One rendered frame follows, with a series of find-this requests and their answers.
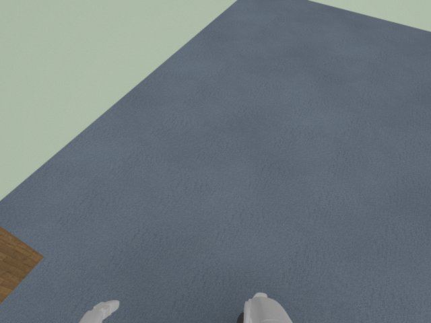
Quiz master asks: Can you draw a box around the left robot hand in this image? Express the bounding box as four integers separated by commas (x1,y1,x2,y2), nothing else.
79,300,119,323

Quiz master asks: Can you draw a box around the right robot thigh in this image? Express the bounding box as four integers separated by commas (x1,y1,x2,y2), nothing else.
244,297,292,323

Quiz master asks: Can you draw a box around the cupboard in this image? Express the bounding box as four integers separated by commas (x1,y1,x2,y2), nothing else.
0,226,44,304

